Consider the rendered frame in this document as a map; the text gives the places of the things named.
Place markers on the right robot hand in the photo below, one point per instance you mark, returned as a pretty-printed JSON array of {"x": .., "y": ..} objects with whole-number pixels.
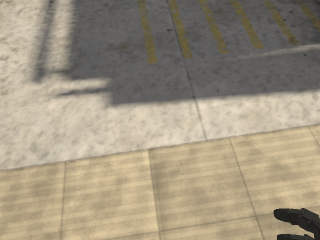
[{"x": 304, "y": 218}]

